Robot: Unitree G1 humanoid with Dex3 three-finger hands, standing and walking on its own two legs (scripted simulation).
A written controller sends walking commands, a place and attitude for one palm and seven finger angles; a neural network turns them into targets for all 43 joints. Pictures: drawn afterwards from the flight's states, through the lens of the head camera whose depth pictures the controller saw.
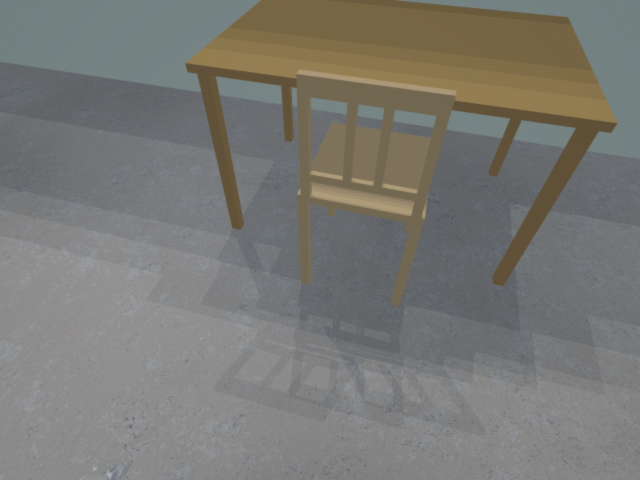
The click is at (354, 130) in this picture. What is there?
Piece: chair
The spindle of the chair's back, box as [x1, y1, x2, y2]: [343, 103, 358, 181]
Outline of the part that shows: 348,103 343,179 350,181 352,172 358,104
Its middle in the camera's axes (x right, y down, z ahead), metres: +0.07 -0.25 +1.01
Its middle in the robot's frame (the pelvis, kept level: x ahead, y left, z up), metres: +0.92 -0.03 -0.10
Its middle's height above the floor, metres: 0.67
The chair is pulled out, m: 0.00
